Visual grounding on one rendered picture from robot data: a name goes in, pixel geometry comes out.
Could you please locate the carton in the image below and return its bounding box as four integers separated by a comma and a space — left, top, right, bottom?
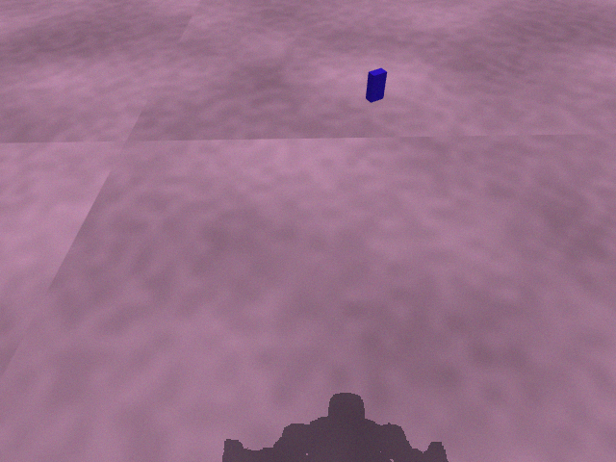
366, 68, 387, 103

